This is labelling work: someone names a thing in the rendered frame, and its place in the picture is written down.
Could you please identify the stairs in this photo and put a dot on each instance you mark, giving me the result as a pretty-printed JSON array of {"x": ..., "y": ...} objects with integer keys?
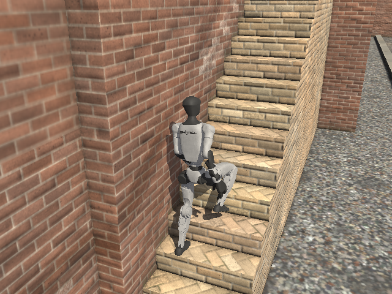
[{"x": 265, "y": 116}]

